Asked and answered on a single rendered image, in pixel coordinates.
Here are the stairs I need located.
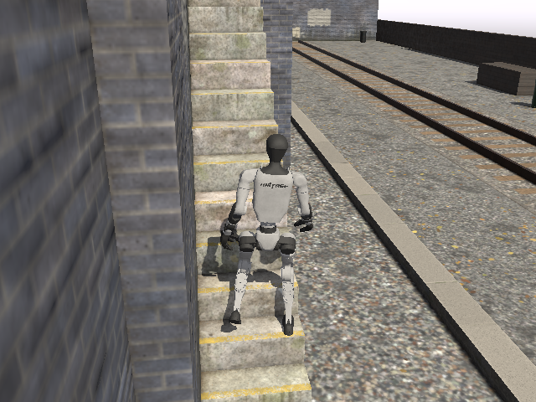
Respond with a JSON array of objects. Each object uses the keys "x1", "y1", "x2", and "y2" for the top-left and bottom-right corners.
[{"x1": 188, "y1": 0, "x2": 312, "y2": 402}]

